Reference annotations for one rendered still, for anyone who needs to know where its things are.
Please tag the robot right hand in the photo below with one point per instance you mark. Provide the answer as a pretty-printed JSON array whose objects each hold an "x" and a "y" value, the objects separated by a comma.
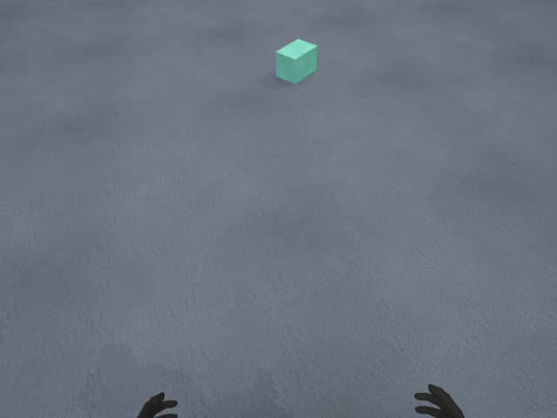
[{"x": 437, "y": 396}]

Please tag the robot left hand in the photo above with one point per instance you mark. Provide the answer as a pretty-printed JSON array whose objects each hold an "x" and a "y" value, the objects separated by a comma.
[{"x": 155, "y": 405}]

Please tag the carton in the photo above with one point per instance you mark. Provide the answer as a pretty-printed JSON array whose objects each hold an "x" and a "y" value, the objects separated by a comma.
[{"x": 296, "y": 61}]

